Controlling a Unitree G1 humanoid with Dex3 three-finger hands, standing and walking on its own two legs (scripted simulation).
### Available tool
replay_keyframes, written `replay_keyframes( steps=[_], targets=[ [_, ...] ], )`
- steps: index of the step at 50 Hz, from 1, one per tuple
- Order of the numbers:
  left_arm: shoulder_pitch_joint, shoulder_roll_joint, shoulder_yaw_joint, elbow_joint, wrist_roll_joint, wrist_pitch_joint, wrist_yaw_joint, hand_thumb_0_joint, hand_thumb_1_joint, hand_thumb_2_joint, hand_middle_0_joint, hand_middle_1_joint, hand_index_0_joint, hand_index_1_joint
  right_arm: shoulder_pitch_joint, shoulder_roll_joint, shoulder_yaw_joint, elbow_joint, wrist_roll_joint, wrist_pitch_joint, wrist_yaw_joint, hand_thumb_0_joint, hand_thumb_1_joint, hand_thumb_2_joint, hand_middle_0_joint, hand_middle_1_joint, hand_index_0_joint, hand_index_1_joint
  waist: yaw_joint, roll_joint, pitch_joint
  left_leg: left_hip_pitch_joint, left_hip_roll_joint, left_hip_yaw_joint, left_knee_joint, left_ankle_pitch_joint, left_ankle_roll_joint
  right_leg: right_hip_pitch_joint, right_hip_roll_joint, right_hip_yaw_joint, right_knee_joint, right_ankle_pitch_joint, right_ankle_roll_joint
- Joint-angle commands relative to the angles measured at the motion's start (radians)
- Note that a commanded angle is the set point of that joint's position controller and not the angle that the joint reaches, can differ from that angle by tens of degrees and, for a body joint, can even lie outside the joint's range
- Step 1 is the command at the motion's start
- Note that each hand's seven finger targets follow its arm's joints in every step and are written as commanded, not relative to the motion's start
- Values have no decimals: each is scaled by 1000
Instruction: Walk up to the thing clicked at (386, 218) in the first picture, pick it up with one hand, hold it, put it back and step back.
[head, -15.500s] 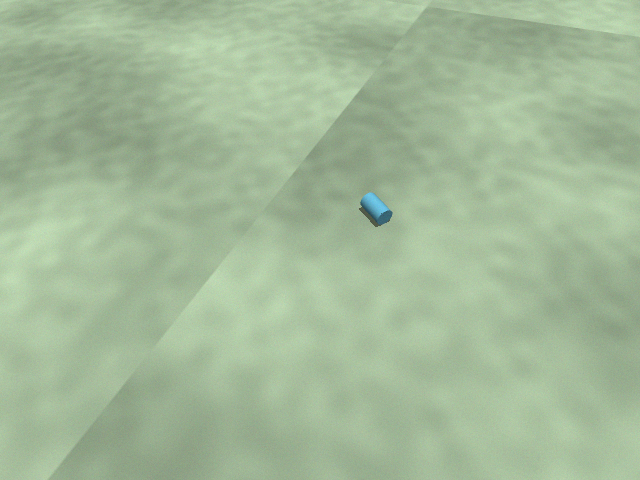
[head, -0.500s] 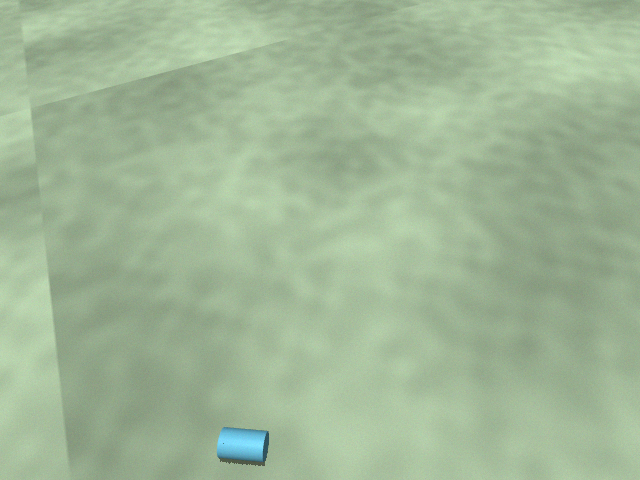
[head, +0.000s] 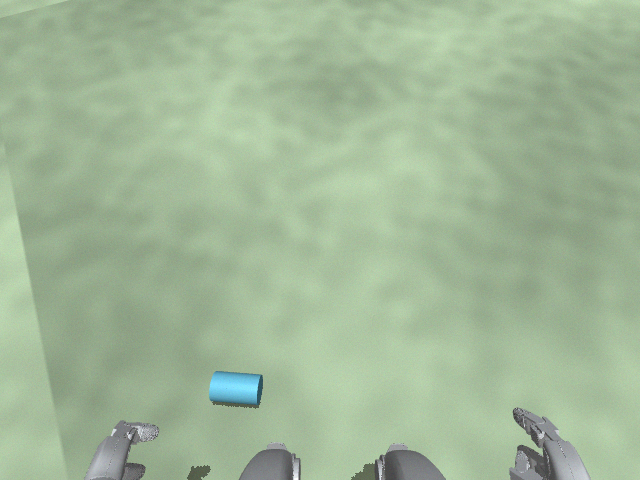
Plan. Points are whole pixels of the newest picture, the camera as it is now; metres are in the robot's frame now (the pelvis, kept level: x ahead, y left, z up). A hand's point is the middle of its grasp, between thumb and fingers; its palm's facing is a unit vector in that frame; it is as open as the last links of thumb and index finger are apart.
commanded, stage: rise first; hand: left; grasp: from above
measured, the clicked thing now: (236, 387) +0.36 +0.26 -0.68
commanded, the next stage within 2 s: none
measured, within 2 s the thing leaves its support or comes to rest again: neither
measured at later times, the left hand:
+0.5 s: hand (164, 466) +0.16 +0.29 -0.30, palm faces -0.42 -0.64 -0.64, open 14.1 cm
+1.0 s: hand (184, 426) +0.24 +0.32 -0.46, palm faces -0.53 -0.27 -0.80, open 13.4 cm
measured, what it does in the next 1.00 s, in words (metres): lowers itself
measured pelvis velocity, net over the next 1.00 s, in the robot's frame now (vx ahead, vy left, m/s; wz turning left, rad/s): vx -0.09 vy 0.00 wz -0.07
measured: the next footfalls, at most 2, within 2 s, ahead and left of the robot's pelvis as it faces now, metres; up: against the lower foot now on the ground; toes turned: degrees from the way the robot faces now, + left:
none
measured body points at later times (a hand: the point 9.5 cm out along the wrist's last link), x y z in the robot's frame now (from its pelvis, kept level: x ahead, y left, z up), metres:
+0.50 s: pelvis -0.04 +0.00 -0.15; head +0.12 +0.03 +0.27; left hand +0.18 +0.32 -0.26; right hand +0.18 -0.25 -0.25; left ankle +0.01 +0.11 -0.68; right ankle +0.00 -0.11 -0.68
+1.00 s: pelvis -0.09 +0.00 -0.31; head +0.12 +0.03 +0.08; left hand +0.27 +0.33 -0.41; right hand +0.02 -0.28 -0.45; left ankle +0.00 +0.11 -0.68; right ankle +0.00 -0.11 -0.68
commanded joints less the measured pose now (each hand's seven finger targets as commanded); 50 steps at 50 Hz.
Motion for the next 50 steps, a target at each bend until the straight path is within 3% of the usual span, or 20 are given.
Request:
replay_keyframes(
  steps=[1,4,6,10,13,16,17,19,20,22,24,26,30,34,37,41,42,44,48,50],
  targets=[
    [26,213,67,-249,57,-35,22,0,-563,961,-108,-1069,-111,-1064,-16,-153,-57,-144,-3,-66,-14,0,-919,-905,200,300,200,300,5,67,-263,91,-4,-15,-11,289,-1,-11,14,7,-1,228,-15],
    [102,201,64,-320,86,-23,26,0,-584,966,-120,-1047,-118,-1047,-25,-148,-57,-167,-6,-72,-13,0,-929,-907,201,300,200,300,14,84,-286,34,-1,-30,37,266,-4,-81,16,0,62,197,-18],
    [144,174,40,-378,91,-11,24,0,-579,947,-129,-1051,-132,-1046,-25,-148,-57,-178,-6,-79,-11,0,-948,-911,201,300,200,300,3,84,-340,36,1,-35,75,289,-2,-113,19,-2,97,205,-18],
    [173,172,35,-450,103,13,28,0,-604,955,-135,-1043,-135,-1041,-53,-154,-58,-201,-3,-92,-7,0,-968,-917,201,300,200,300,-4,76,-351,-41,7,-59,144,292,-1,-207,21,-9,176,184,-18],
    [87,207,37,-426,140,10,28,0,-595,947,-135,-1036,-136,-1033,-70,-163,-57,-195,-4,-103,-5,0,-961,-915,201,300,200,300,-18,63,-318,-145,11,-77,206,220,-1,-314,20,-14,253,126,-18],
    [-5,235,37,-358,204,-29,29,0,-584,953,-125,-1036,-126,-1033,-87,-172,-56,-189,-6,-119,1,0,-944,-910,201,300,200,300,-34,61,-319,-255,8,-88,289,128,-2,-450,16,-13,352,61,-18],
    [-14,248,48,-349,223,-51,31,0,-588,962,-123,-1029,-121,-1028,-91,-174,-58,-187,-8,-124,4,0,-944,-910,201,300,200,300,-22,71,-346,-290,2,-79,327,120,0,-474,14,-7,383,60,-19],
    [-59,252,28,-316,269,-101,33,0,-544,936,-145,-1018,-148,-1013,-92,-176,-60,-175,-8,-134,14,0,-939,-909,201,300,200,300,-20,62,-401,-355,-9,-66,402,109,4,-522,13,-1,439,61,-17],
    [-88,278,39,-289,293,-131,39,0,-548,945,-146,-1012,-146,-1010,-100,-183,-59,-166,-8,-139,19,0,-938,-909,201,300,200,300,-20,78,-420,-387,-10,-70,433,104,2,-567,15,-2,481,53,-19],
    [-119,327,66,-267,332,-189,47,0,-542,938,-175,-993,-171,-996,-106,-193,-64,-155,-11,-147,28,0,-949,-913,201,300,200,300,9,112,-470,-425,-11,-74,489,94,-4,-644,14,-2,554,36,-21],
    [-171,356,59,-283,369,-232,58,0,-524,931,-163,-1010,-164,-1007,-107,-204,-67,-142,-11,-147,36,0,-941,-912,201,300,200,300,8,145,-541,-442,-11,-75,548,116,-5,-709,13,-4,612,50,-24],
    [-203,376,63,-259,409,-256,76,0,-532,935,-166,-1009,-169,-1006,-102,-209,-70,-127,-9,-144,42,0,-957,-917,201,300,200,300,5,133,-580,-496,-15,-67,609,130,0,-729,15,-6,652,71,-23],
    [-298,467,123,-200,469,-286,117,0,-500,918,-189,-967,-191,-964,-97,-218,-84,-90,-10,-128,52,0,-955,-917,200,300,200,300,34,88,-635,-620,-20,-38,713,96,10,-763,19,-5,704,51,-20],
    [-380,503,133,-156,517,-308,128,0,-478,909,-190,-958,-196,-951,-76,-223,-96,-55,-17,-114,62,0,-957,-918,201,299,200,299,45,77,-730,-663,-19,-31,804,117,17,-800,22,-15,770,56,-19],
    [-498,546,131,-135,561,-328,121,0,-468,909,-207,-929,-208,-927,-54,-222,-95,-26,-23,-102,64,0,-962,-920,201,299,200,299,25,45,-750,-764,-19,-17,861,49,28,-793,24,-9,791,32,-13],
    [-573,619,158,-66,605,-364,116,0,-370,866,-228,-870,-234,-864,-49,-224,-92,-3,-30,-87,64,0,-919,-908,200,300,200,300,24,0,-700,-896,-21,-4,908,-75,37,-821,31,-7,805,-84,-9],
    [-613,613,144,-51,622,-376,113,0,-382,877,-218,-884,-225,-877,-42,-226,-92,3,-32,-84,65,0,-922,-908,200,300,200,300,11,20,-682,-908,-20,-4,917,-106,36,-859,32,-12,817,-111,-11],
    [-616,618,135,-5,638,-403,110,0,-365,900,-193,-871,-195,-868,-47,-224,-88,7,-34,-77,68,0,-880,-898,200,300,200,300,13,10,-632,-965,-23,-9,926,-172,37,-899,37,-20,830,-192,-14],
    [-688,628,110,10,680,-461,125,0,-406,944,-156,-873,-152,-877,-43,-230,-77,23,-47,-67,78,0,-876,-896,200,300,200,300,2,85,-590,-969,-15,-41,928,-242,33,-1000,41,-49,892,-225,-22],
    [-718,653,121,37,704,-486,150,0,-429,965,-140,-873,-135,-878,-49,-234,-73,30,-53,-62,83,0,-883,-897,200,300,200,300,-3,96,-571,-980,-14,-53,940,-263,33,-1041,41,-57,915,-240,-23]
  ],
)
